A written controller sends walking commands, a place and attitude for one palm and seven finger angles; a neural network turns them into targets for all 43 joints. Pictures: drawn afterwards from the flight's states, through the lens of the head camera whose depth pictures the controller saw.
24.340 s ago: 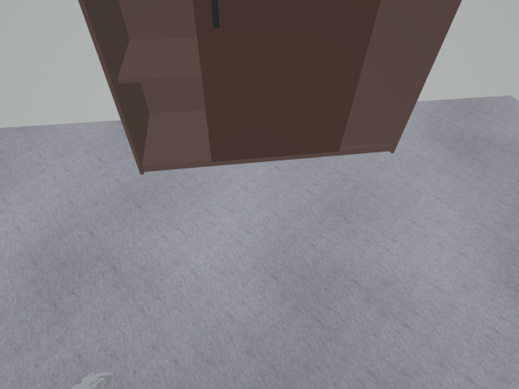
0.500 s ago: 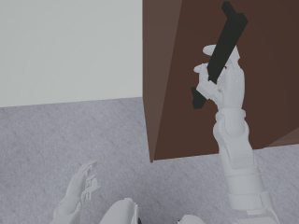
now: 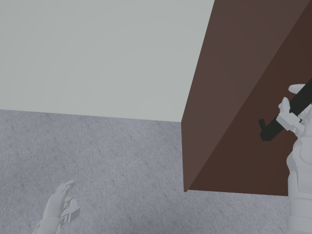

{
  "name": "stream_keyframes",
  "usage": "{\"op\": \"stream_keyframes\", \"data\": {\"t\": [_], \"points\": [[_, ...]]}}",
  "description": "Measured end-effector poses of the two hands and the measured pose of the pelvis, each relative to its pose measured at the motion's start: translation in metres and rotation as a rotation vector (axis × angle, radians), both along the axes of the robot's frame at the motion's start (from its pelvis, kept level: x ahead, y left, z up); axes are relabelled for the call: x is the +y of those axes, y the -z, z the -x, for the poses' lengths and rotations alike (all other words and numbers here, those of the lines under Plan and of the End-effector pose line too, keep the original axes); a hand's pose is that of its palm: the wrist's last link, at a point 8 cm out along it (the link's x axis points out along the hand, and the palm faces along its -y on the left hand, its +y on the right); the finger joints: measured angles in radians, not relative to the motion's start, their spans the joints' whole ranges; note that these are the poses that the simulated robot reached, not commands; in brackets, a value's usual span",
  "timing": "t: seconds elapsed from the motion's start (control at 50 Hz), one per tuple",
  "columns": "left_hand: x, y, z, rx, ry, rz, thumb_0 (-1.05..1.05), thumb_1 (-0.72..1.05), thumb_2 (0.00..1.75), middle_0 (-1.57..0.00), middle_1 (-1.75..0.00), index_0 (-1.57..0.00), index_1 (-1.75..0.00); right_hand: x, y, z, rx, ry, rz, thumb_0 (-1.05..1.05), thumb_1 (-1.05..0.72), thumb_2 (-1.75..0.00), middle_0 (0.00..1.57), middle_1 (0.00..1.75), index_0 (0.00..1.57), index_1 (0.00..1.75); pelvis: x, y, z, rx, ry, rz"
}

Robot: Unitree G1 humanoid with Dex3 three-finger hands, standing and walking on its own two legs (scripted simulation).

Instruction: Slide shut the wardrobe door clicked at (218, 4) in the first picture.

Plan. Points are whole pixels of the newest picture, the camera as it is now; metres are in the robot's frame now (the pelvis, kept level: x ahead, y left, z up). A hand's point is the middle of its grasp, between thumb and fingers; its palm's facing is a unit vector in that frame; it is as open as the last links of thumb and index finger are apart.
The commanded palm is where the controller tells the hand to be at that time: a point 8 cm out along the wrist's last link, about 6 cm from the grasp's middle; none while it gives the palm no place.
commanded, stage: stop walking and hold the door there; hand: right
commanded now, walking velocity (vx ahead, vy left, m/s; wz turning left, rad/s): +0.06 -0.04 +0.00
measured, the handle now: (290, 101) +0.41 -0.29 +0.15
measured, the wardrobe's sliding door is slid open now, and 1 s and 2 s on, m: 0.00 0.00 0.00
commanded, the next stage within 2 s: none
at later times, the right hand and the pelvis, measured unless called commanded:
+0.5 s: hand (286, 115) +0.37 -0.26 +0.14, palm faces +0.31 +0.93 -0.21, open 5.8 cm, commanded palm +0.33 -0.30 +0.14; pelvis -0.02 -0.05 +0.00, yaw +3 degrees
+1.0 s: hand (285, 116) +0.37 -0.26 +0.14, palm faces +0.30 +0.93 -0.19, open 5.9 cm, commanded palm +0.33 -0.30 +0.14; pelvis -0.01 -0.06 +0.00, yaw +1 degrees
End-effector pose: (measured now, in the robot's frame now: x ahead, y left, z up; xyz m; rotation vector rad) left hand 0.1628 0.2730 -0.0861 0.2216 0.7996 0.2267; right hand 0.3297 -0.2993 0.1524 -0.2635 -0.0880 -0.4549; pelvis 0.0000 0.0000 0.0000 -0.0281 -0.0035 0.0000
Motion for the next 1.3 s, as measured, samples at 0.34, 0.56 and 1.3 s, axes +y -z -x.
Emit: {"op": "stream_keyframes", "data": {"t": [0.34,0.56,1.3], "points": [[-0.031,0.007,0.107,0.106,-0.124,0.002,0.01,0.91,0.9,-0.2,-0.3,-0.2,-0.3,-0.005,-0.002,0.0,0.039,-0.114,-0.028,-0.08,-0.69,-0.76,0.44,1.39,0.33,1.39,-0.031,-0.006,0.021,-0.001,-0.045,-0.026],[-0.078,0.023,0.109,0.147,-0.086,0.065,0.01,0.91,0.9,-0.2,-0.3,-0.2,-0.3,-0.008,0.0,-0.001,0.011,-0.153,-0.04,-0.08,-0.68,-0.77,0.46,1.4,0.33,1.4,-0.049,-0.003,0.018,-0.005,-0.048,-0.02],[-0.125,0.016,0.058,0.073,-0.03,0.051,0.01,0.91,0.9,-0.2,-0.3,-0.2,-0.3,-0.013,0.004,-0.003,-0.035,-0.259,-0.07,-0.07,-0.71,-0.76,0.46,1.4,0.31,1.4,-0.102,0.006,0.032,-0.019,-0.046,-0.021]]}}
